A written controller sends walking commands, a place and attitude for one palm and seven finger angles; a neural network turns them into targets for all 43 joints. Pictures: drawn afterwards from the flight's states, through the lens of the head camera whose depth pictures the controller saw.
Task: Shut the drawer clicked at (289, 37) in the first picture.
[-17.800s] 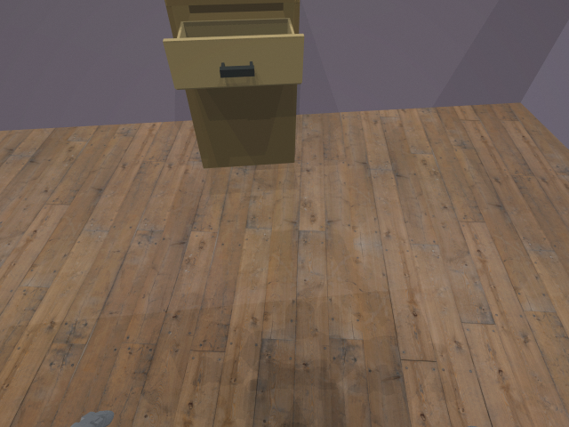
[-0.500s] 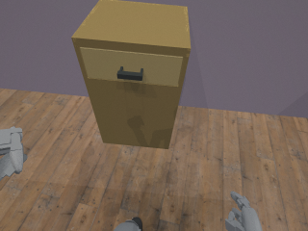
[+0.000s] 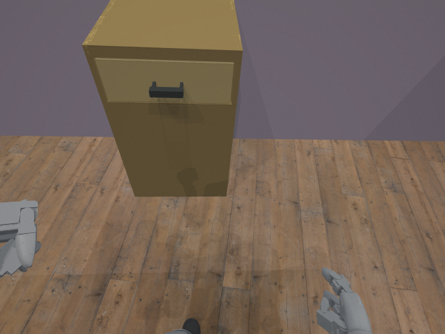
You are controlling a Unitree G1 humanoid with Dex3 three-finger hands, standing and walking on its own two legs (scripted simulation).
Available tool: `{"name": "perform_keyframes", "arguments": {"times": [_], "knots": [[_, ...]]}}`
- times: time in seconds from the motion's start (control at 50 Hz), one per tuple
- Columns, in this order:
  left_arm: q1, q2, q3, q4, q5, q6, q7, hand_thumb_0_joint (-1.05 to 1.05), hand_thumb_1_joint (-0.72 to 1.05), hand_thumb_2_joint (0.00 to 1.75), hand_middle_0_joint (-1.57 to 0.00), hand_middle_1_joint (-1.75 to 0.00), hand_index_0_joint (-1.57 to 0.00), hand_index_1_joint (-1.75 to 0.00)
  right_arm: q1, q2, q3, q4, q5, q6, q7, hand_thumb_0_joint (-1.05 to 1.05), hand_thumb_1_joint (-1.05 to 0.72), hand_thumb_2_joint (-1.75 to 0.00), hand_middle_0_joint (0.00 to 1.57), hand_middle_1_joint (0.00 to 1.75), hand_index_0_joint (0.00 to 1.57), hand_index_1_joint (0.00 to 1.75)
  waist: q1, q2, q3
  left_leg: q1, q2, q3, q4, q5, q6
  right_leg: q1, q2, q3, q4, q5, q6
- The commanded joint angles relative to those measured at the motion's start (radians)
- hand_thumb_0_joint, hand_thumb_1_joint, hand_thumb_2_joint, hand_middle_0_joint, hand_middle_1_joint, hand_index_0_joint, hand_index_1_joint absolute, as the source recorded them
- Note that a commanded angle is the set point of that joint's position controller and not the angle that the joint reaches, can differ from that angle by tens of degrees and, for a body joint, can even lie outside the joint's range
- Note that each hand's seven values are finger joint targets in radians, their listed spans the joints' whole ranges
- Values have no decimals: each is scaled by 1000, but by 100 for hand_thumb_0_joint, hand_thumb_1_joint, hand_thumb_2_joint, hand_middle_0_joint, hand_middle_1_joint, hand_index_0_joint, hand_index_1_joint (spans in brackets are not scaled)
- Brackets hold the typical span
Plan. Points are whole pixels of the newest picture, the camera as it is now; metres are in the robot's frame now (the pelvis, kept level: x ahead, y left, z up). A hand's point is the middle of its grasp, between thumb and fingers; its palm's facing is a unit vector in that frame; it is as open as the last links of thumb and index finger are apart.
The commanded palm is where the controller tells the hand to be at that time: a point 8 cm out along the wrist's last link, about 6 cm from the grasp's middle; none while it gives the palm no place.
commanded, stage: stop stepping back and stand still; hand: left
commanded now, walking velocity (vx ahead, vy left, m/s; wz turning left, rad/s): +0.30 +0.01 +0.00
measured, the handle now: (167, 88) +0.86 +0.21 -0.06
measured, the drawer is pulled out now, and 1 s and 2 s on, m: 0.00 0.00 0.00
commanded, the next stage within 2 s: let the arm hang, fingers relaxed in 1.32 s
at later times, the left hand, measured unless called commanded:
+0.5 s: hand out of the picture +0.10 +0.23 +0.18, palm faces +0.39 -0.77 -0.51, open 3.3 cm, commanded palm +0.05 +0.27 +0.18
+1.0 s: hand out of the picture +0.14 +0.26 +0.16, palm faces +0.39 -0.80 -0.46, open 3.3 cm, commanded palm +0.08 +0.30 +0.18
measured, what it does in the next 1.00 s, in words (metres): steps on the spot: right foot, then left foot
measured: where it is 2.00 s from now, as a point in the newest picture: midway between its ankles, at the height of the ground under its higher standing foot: outside the picture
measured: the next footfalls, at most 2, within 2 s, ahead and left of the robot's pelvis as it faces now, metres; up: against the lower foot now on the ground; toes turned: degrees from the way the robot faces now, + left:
right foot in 0.02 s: -0.01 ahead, -0.09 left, +0.00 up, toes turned -2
left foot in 0.24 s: +0.01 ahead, +0.14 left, +0.00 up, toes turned +4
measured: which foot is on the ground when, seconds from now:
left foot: down 0.00-0.02, up 0.04-0.22, down 0.24-0.44, up 0.46-0.70, down 0.72-1.00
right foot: up 0.00-0.00, down 0.02-1.00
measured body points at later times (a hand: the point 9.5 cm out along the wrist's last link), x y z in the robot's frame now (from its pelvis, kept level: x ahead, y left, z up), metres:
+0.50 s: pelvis -0.07 -0.01 -0.01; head -0.08 -0.02 +0.44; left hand +0.07 +0.26 +0.20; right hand +0.06 -0.24 -0.11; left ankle -0.05 +0.12 -0.70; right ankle -0.05 -0.09 -0.73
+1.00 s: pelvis -0.04 +0.01 +0.00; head -0.02 +0.02 +0.45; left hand +0.11 +0.30 +0.19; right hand +0.15 -0.20 -0.08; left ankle -0.03 +0.13 -0.73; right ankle -0.05 -0.09 -0.73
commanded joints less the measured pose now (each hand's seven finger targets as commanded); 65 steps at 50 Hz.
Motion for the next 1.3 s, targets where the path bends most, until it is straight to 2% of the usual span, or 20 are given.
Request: {"name": "perform_keyframes", "arguments": {"times": [0.0, 0.02, 0.08, 0.16, 0.18, 0.22, 0.24, 0.26, 0.36, 0.38, 0.42, 0.44, 0.48, 0.52, 0.62, 0.66, 0.72, 0.76, 0.86, 1.28], "knots": [[52, 134, 139, -168, -9, -28, 37, 0, 90, 90, -140, -160, -140, -160, -52, -135, -66, -107, 9, -2, -28, 0, -90, -90, 20, 30, 20, 30, 10, -133, -94, 138, -53, -20, 391, -346, -74, -154, -285, 304, -520, -97, -128], [-45, 140, 135, -189, -13, -22, 44, 0, 90, 90, -140, -160, -140, -160, -48, -149, -70, -81, 7, 6, -30, 0, -90, -90, 20, 30, 20, 30, 12, -200, -72, 97, -39, -76, 592, -296, -72, -273, -417, 405, -542, -213, -192], [-173, 61, 55, -52, 17, 1, 53, 0, 90, 90, -140, -160, -140, -160, -57, -146, -60, -64, 16, -4, -51, 0, -90, -90, 20, 30, 20, 30, -8, -152, 15, 72, 18, -81, 579, -312, -52, -331, -329, 248, -461, -234, -117], [-254, 33, 2, 2, 53, -33, 66, 0, 90, 90, -140, -160, -140, -160, -52, -149, -45, -36, 10, -72, -77, 0, -90, -90, 20, 30, 20, 30, 11, -110, 29, 173, -4, 38, 144, -357, -1, -170, -253, 130, -353, -185, -85], [-254, 46, 4, -25, 51, -37, 68, 0, 90, 90, -140, -160, -140, -160, -56, -162, -51, -47, 14, -89, -85, 0, -90, -90, 20, 30, 20, 30, 10, -60, 37, 206, 16, -2, 37, -377, 10, -147, -228, 117, -273, -126, -68], [-242, 62, 33, -136, 55, -62, 65, 0, 90, 90, -140, -160, -140, -160, -24, -188, -54, -71, 11, -102, -75, 0, -90, -90, 20, 30, 20, 30, 13, 223, 20, 266, 207, -353, -133, -440, 106, -211, -73, 6, 59, 31, -2], [-204, 87, 64, -140, 54, -74, 60, 0, 90, 90, -140, -160, -140, -160, -24, -159, -46, -61, 8, -105, -63, 0, -90, -90, 20, 30, 20, 30, 9, 276, -1, 202, 280, -505, -241, -620, 142, -224, -43, -11, 204, -10, 15], [-186, 104, 90, -154, 63, -73, 60, 0, 90, 90, -140, -160, -140, -160, -33, -135, -42, -57, 6, -113, -55, 0, -90, -90, 20, 30, 20, 30, 4, 314, 16, 136, 291, -544, -286, -694, 163, -226, -60, 33, 304, 22, 7], [-2, 53, 86, -93, 48, -58, 60, 0, 90, 90, -140, -160, -140, -160, -42, -143, -48, -67, 10, -89, -32, 0, -90, -90, 20, 30, 20, 30, 37, 203, -24, -124, 155, -173, -104, -622, 56, 200, -31, -57, -73, 88, -6], [16, 45, 81, -55, 52, -56, 57, 0, 90, 90, -140, -160, -140, -160, -39, -140, -50, -71, 11, -79, -35, 0, -90, -90, 20, 30, 20, 30, 41, 117, -19, -169, 99, -104, 36, -585, 26, 247, -50, -7, -182, 72, -20], [-57, 90, 107, -23, 40, -53, 52, 0, 90, 90, -140, -160, -140, -160, -37, -135, -67, -76, 11, -51, -36, 0, -90, -90, 20, 30, 20, 30, 32, -283, 6, -287, -34, -12, 591, -451, -24, 146, -394, 589, -495, -155, -172], [-146, 83, 95, -43, 44, -68, 53, 0, 90, 90, -140, -160, -140, -160, -23, -149, -73, -65, 9, -56, -32, 0, -90, -90, 20, 30, 20, 30, 13, -224, -9, -262, -12, -67, 705, -389, -30, 105, -419, 601, -493, -115, -167], [-143, 66, 78, 11, 46, -68, 47, 0, 90, 90, -140, -160, -140, -160, -11, -143, -68, -41, 12, -48, -34, 0, -90, -90, 20, 30, 20, 30, 3, -115, -4, -181, 20, -77, 690, -332, -38, 0, -370, 447, -458, -134, -154], [-132, 45, 52, 49, 47, -81, 42, 0, 90, 90, -140, -160, -140, -160, -35, -131, -53, -39, 13, -49, -45, 0, -90, -90, 20, 30, 20, 30, 5, -122, 21, -99, 27, -38, 580, -266, -37, -48, -328, 308, -447, 32, -130], [-157, 55, 38, -41, 52, -95, 59, 0, 90, 90, -140, -160, -140, -160, -71, -119, -44, -54, 9, -85, -57, 0, -90, -90, 20, 30, 20, 30, 43, -141, -4, 164, -7, 52, 175, -227, -7, -41, -290, 187, -396, 95, -93], [-160, 60, 41, -93, 47, -101, 60, 0, 90, 90, -140, -160, -140, -160, -59, -137, -52, -61, 8, -94, -56, 0, -90, -90, 20, 30, 20, 30, 41, -51, -12, 270, 13, 4, 37, -218, 6, -47, -243, 163, -327, 115, -51], [-150, 67, 66, -129, 46, -104, 58, 0, 90, 90, -140, -160, -140, -160, -60, -174, -61, -81, 18, -91, -50, 0, -90, -90, 20, 30, 20, 30, 53, 101, -56, 290, 166, -201, -6, -37, 61, -29, -102, 75, -141, 297, 37], [-84, 55, 82, -84, 43, -90, 51, 0, 90, 90, -140, -160, -140, -160, -53, -139, -46, -76, 24, -84, -45, 0, -90, -90, 20, 30, 20, 30, 40, 167, -57, 185, 153, -172, -60, -132, 42, 49, -82, 28, -131, 282, 30], [-58, 30, 56, -66, 27, -78, 44, 0, 90, 90, -140, -160, -140, -160, -56, -140, -52, -82, 28, -74, -32, 0, -90, -90, 20, 30, 20, 30, 29, -17, -84, 207, 64, -48, 73, -59, -12, 91, -138, 117, -246, 494, 8], [-24, 59, 70, -100, 17, -58, 52, 0, 90, 90, -140, -160, -140, -160, -79, -140, -44, -104, 25, -42, -47, 0, -90, -90, 20, 30, 20, 30, 34, 48, -128, 250, 72, -55, 2, 34, -22, 139, -103, 51, -243, 548, 23]]}}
